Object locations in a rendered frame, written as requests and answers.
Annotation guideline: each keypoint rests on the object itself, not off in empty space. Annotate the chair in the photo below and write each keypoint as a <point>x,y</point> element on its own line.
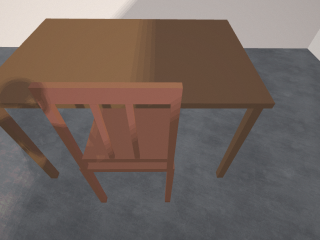
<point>121,139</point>

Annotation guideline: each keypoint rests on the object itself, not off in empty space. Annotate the table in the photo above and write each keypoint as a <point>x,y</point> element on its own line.
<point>205,55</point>

